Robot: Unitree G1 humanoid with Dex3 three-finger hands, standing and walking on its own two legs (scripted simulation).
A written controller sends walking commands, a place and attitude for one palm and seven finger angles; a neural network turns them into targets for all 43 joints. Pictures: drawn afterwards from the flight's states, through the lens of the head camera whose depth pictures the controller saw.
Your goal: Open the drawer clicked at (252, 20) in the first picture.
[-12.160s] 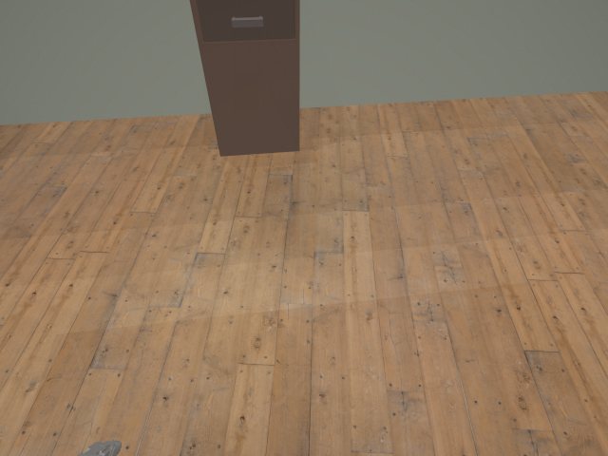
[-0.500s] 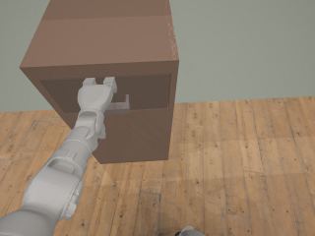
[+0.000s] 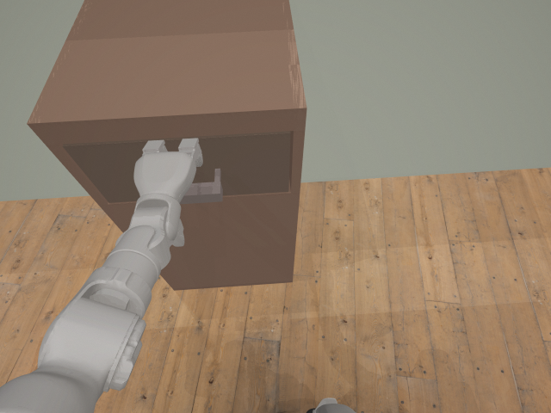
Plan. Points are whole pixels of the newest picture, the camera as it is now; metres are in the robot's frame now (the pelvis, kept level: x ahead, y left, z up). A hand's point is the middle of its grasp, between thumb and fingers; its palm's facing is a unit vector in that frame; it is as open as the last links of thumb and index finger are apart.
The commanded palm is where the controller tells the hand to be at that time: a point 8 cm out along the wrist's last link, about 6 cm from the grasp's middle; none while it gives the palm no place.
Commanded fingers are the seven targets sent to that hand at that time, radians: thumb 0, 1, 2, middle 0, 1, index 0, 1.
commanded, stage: move the hooked fingers above the handle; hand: left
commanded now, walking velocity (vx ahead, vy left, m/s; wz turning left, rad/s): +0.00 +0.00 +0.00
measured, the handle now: (188, 184) +0.52 +0.14 -0.05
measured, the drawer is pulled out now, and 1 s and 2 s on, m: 0.00 0.00 0.00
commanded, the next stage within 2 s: lower the fingers behind the handle in 0.14 s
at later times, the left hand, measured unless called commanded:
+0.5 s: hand (180, 200) +0.46 +0.14 -0.01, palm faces -0.07 -0.02 -1.00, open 13.9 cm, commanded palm +0.44 +0.15 +0.04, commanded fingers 0.00 -0.50 0.30 -0.30 -1.20 -0.30 -1.20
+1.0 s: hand (178, 208) +0.46 +0.16 -0.04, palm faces -0.05 -0.02 -1.00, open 13.9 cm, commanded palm +0.44 +0.16 +0.01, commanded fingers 0.00 -0.50 0.30 -0.30 -1.20 -0.30 -1.20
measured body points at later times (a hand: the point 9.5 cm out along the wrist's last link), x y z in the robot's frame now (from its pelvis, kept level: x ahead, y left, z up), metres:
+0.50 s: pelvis -0.01 +0.00 +0.00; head +0.09 -0.02 +0.44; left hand +0.45 +0.14 +0.05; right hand +0.03 -0.27 -0.14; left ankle -0.04 +0.10 -0.71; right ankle +0.01 -0.10 -0.71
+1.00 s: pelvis -0.01 +0.00 -0.03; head +0.10 -0.01 +0.41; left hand +0.46 +0.15 +0.01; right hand +0.00 -0.26 -0.16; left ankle -0.04 +0.10 -0.71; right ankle +0.01 -0.10 -0.71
